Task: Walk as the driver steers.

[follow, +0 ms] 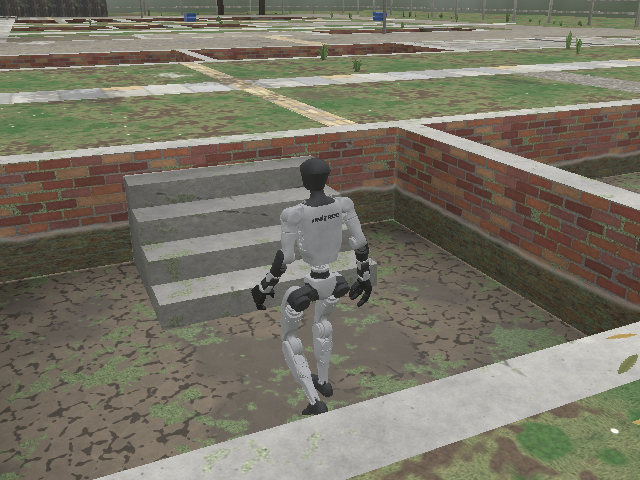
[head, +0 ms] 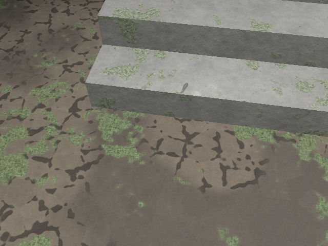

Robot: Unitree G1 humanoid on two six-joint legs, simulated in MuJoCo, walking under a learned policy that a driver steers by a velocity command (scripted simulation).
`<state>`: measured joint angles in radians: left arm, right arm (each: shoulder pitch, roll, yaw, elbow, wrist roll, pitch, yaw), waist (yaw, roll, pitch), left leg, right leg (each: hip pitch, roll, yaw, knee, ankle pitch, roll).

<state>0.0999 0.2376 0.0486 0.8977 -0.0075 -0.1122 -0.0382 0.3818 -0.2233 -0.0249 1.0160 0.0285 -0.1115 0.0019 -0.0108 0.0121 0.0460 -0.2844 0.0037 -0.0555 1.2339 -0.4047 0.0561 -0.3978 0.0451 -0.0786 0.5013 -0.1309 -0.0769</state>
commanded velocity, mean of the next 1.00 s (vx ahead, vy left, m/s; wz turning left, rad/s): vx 0.50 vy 0.00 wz -0.27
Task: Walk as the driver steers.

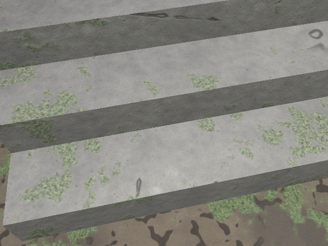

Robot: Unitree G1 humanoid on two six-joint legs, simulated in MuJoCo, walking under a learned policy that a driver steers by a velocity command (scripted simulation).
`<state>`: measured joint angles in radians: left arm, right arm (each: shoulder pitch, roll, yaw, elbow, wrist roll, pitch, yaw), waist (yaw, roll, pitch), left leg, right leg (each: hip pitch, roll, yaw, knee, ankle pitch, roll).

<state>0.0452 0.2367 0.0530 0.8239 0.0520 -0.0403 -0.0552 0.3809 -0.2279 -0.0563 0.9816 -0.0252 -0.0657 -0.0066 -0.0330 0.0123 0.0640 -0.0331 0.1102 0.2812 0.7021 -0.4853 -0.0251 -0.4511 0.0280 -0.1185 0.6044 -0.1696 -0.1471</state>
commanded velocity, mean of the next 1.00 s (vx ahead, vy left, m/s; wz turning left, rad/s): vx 0.50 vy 0.00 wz -0.56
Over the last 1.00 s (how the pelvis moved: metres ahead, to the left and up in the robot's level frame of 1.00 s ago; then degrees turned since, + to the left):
0.53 0.01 -0.01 -20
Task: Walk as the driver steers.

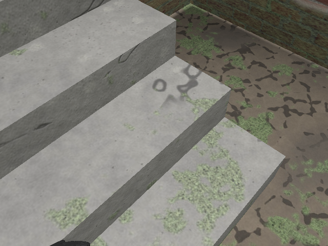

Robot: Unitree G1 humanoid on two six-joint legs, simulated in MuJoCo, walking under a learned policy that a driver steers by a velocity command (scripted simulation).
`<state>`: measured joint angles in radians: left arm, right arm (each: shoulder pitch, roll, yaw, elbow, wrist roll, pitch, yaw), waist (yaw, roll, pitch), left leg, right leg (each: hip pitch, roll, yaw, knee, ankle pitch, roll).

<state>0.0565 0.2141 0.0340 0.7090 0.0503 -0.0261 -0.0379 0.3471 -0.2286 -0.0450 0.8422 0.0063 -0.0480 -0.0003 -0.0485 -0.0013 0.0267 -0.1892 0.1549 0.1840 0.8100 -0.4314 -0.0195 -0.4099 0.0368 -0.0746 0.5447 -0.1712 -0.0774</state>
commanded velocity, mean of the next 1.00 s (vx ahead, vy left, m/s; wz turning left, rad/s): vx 0.34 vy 0.00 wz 0.40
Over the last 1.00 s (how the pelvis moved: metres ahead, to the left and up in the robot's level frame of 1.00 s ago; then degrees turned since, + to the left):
0.41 -0.12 0.01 -34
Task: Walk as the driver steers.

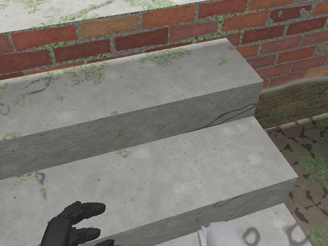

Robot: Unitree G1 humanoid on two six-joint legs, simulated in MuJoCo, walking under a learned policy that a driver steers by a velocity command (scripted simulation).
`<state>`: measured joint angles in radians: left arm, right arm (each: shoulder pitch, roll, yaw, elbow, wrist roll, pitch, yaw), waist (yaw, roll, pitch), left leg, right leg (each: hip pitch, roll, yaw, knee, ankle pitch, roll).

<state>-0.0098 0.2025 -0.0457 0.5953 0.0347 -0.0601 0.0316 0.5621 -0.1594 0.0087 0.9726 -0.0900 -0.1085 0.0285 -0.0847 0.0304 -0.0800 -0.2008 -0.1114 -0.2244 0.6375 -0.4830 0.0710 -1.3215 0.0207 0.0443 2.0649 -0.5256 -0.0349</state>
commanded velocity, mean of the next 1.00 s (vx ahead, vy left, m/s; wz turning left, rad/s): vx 0.06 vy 0.00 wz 0.60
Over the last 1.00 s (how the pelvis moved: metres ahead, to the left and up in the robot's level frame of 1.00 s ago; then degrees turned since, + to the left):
0.42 0.03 0.17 31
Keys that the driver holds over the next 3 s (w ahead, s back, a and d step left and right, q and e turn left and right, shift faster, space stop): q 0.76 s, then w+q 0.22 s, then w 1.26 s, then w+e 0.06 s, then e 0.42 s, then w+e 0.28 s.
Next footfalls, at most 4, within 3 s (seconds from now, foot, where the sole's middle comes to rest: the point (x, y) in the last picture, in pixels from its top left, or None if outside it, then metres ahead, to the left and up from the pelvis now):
0.12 right None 0.26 -0.17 -0.58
0.82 left None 0.03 0.01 -0.76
1.20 right None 0.32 -0.09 -0.58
1.80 left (54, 216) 0.52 0.32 -0.41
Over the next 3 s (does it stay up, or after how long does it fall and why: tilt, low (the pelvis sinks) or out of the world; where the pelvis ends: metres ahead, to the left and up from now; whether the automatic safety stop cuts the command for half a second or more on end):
stays up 0.85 0.53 0.54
